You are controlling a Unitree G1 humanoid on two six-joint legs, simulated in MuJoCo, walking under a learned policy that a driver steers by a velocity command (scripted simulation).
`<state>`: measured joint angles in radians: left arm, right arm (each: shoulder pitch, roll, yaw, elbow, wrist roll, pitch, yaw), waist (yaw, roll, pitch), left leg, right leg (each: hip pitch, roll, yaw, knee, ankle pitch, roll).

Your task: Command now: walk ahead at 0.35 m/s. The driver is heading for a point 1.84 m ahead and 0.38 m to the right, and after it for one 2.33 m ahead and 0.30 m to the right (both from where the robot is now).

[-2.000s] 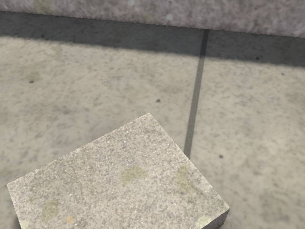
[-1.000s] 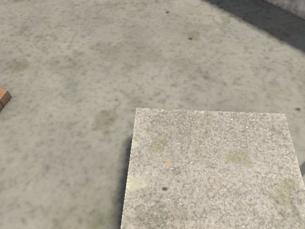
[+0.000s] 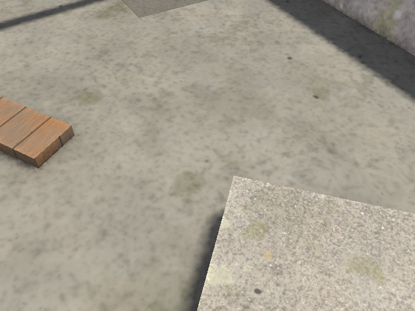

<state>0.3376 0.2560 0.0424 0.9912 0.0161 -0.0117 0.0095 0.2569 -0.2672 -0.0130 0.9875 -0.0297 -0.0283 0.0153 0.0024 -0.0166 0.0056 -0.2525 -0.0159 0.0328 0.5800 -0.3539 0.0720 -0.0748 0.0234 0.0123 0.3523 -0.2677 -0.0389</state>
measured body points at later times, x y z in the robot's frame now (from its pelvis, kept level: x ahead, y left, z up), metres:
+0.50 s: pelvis +0.23 +0.00 -0.02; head +0.27 +0.00 +0.43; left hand +0.48 +0.17 -0.09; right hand +0.06 -0.21 -0.14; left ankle +0.02 +0.10 -0.74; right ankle +0.38 -0.10 -0.49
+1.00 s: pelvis +0.55 -0.07 +0.16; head +0.59 -0.09 +0.61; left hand +0.51 +0.19 +0.03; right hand +0.75 -0.29 +0.05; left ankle +0.71 +0.06 -0.50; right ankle +0.46 -0.10 -0.57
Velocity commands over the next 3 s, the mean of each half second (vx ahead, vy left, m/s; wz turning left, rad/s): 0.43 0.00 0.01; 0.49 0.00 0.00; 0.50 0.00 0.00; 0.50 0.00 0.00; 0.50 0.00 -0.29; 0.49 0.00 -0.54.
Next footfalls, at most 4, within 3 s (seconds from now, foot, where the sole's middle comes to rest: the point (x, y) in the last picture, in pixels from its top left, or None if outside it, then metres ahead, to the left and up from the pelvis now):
0.58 right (251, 299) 0.50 -0.10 -0.61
1.32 left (206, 204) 0.95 0.02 -0.78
1.78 right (258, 156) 1.22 -0.21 -0.78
2.30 left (219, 111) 1.51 -0.04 -0.78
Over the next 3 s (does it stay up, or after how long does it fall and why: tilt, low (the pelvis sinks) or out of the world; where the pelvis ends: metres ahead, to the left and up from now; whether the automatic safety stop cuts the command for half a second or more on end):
stays up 1.67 -0.25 -0.01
